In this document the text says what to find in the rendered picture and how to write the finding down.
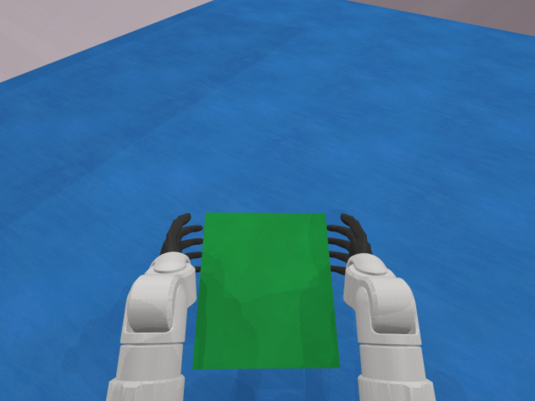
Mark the left robot hand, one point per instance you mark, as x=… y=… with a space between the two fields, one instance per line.
x=177 y=231

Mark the carton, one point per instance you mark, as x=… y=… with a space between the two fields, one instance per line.
x=265 y=296

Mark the right robot hand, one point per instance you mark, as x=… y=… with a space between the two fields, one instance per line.
x=357 y=244

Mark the right robot forearm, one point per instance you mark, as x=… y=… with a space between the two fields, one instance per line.
x=388 y=330

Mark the left robot forearm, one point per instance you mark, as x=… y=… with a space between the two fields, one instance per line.
x=154 y=328

